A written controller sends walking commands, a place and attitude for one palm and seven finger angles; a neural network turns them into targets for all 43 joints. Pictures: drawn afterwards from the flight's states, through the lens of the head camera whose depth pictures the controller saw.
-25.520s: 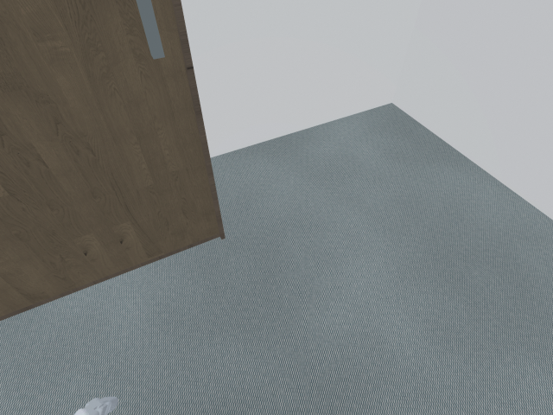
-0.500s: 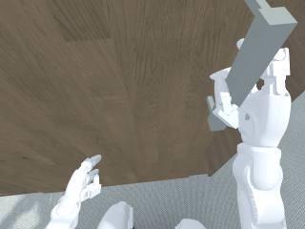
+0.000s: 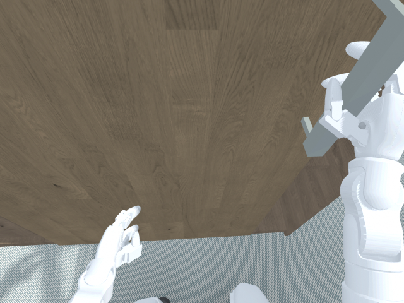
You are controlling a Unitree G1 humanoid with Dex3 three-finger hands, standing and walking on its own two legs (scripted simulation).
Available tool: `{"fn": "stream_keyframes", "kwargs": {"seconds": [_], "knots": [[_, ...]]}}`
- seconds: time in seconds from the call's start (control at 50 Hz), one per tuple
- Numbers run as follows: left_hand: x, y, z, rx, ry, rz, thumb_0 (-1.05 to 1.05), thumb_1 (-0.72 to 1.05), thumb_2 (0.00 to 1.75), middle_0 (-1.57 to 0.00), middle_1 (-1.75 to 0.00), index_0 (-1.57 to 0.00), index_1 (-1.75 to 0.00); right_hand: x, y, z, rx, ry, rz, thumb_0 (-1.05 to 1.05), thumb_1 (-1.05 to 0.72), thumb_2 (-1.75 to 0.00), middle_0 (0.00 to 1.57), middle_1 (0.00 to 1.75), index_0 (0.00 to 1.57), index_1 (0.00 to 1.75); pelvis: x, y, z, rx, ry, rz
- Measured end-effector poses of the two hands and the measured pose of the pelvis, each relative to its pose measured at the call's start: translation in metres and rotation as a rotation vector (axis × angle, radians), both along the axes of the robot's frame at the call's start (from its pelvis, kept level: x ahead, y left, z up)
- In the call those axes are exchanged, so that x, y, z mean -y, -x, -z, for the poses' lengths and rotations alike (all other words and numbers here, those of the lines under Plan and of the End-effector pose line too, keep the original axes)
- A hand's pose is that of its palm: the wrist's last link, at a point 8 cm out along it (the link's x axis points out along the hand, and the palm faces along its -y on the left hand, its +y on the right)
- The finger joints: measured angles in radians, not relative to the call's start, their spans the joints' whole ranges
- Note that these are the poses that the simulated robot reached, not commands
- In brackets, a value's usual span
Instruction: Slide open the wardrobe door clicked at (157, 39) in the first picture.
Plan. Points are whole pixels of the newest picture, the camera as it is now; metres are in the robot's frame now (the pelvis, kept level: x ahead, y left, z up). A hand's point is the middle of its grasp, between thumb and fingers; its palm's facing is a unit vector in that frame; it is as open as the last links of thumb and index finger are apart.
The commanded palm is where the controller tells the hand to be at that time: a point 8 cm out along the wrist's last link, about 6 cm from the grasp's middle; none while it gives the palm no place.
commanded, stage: step sideways, sliding the door along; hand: right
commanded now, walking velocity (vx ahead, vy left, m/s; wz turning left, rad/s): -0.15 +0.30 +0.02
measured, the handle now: (341, 88) +0.37 -0.21 +0.23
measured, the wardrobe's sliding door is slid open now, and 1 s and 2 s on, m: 0.18 0.30 0.51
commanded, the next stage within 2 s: none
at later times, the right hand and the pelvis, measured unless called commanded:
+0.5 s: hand (293, 110) +0.33 -0.13 +0.23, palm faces +0.14 +0.99 +0.01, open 6.3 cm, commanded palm +0.31 -0.11 +0.20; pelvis -0.05 +0.05 +0.02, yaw +0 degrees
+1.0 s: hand (247, 110) +0.33 -0.07 +0.23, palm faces +0.30 +0.95 -0.04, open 6.4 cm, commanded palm +0.30 -0.04 +0.21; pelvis -0.06 +0.15 +0.01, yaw -2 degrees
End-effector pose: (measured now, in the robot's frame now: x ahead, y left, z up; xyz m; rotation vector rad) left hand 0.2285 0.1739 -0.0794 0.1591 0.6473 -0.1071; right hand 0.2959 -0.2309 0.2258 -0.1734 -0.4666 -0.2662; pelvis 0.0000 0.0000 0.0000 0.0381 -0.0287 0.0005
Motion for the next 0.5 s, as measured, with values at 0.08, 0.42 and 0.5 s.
{"fn": "stream_keyframes", "kwargs": {"seconds": [0.08,0.42,0.5], "knots": [[-0.033,0.014,-0.009,-0.014,-0.070,-0.077,0.02,0.90,0.90,-0.20,-0.30,-0.20,-0.30,-0.009,0.000,0.001,0.004,-0.049,-0.009,-0.07,-0.58,-0.88,0.46,1.40,0.27,1.21,0.000,0.013,-0.006,-0.025,0.036,0.001],[-0.053,0.101,-0.024,-0.202,-0.120,-0.077,0.01,0.90,0.90,-0.20,-0.30,-0.20,-0.30,-0.045,-0.004,0.002,-0.007,-0.134,-0.173,-0.03,-0.62,-0.85,0.45,1.40,0.30,1.28,-0.028,0.046,-0.019,0.034,-0.094,-0.016],[-0.054,0.100,-0.019,-0.193,-0.086,-0.050,0.01,0.90,0.90,-0.20,-0.30,-0.20,-0.30,-0.054,-0.004,0.001,-0.028,-0.121,-0.149,-0.05,-0.61,-0.86,0.45,1.40,0.33,1.32,-0.045,0.053,-0.019,0.032,-0.095,-0.011]]}}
